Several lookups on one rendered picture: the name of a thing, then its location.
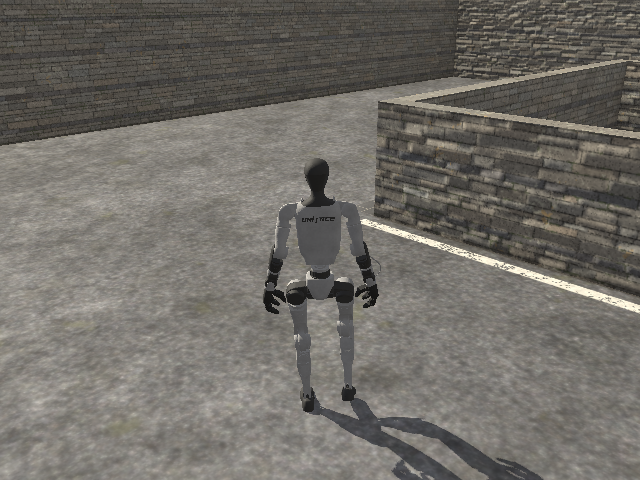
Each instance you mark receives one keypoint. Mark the left robot thigh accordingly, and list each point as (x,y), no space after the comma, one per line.
(297,303)

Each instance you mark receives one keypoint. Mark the left robot shin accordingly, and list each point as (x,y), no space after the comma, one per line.
(304,367)

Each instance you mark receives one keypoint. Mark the right robot forearm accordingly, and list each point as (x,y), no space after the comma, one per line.
(365,267)

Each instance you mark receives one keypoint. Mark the robot left upper arm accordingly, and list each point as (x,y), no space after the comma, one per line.
(286,213)

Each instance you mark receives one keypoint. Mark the robot right upper arm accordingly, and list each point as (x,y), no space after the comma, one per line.
(349,210)

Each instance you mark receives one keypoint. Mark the robot right hand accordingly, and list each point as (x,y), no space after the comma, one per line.
(371,291)

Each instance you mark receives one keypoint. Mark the robot left hand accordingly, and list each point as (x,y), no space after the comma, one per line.
(268,299)

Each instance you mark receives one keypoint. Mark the left robot forearm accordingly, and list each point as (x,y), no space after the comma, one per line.
(273,271)

